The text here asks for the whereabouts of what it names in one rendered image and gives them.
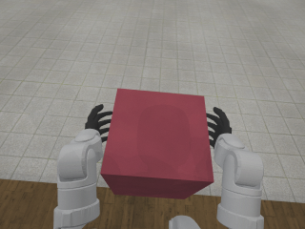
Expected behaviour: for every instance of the left robot forearm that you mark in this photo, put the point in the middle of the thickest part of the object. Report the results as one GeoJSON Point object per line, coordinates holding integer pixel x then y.
{"type": "Point", "coordinates": [77, 202]}

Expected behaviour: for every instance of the right robot forearm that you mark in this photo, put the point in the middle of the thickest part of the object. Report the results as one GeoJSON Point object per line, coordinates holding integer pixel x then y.
{"type": "Point", "coordinates": [242, 181]}

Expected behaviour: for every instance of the carton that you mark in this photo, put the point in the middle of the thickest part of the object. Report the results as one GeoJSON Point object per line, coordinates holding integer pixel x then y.
{"type": "Point", "coordinates": [158, 145]}

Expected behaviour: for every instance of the left robot hand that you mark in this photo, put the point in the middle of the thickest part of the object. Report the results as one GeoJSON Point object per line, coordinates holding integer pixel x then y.
{"type": "Point", "coordinates": [94, 123]}

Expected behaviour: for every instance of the robot right thigh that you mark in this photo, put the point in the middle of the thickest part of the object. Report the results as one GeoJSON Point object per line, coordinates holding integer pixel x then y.
{"type": "Point", "coordinates": [182, 222]}

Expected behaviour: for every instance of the right robot hand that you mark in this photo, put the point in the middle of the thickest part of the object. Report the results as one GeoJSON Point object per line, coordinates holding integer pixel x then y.
{"type": "Point", "coordinates": [222, 127]}

